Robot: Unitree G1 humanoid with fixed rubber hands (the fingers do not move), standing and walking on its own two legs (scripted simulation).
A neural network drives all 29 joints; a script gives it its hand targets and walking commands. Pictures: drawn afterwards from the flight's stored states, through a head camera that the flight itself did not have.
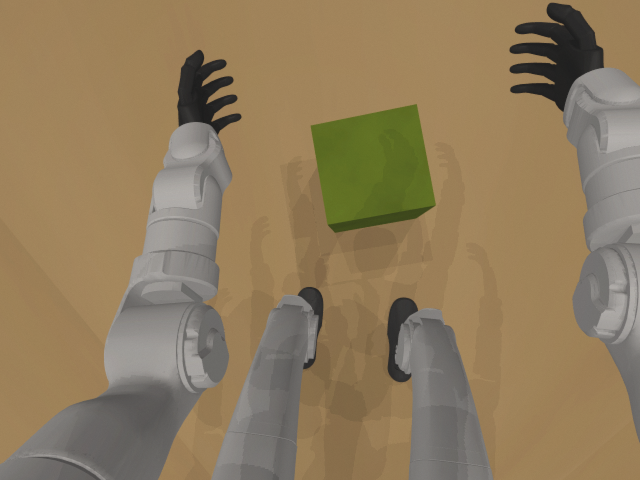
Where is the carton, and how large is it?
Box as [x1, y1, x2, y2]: [311, 104, 435, 232]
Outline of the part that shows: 416,104 311,125 327,224 335,232 415,218 435,205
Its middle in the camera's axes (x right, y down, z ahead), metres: +0.11 -0.14 +0.87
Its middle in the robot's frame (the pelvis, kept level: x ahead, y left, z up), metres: +0.51 +0.00 -0.53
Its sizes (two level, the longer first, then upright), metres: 0.210 0.200 0.250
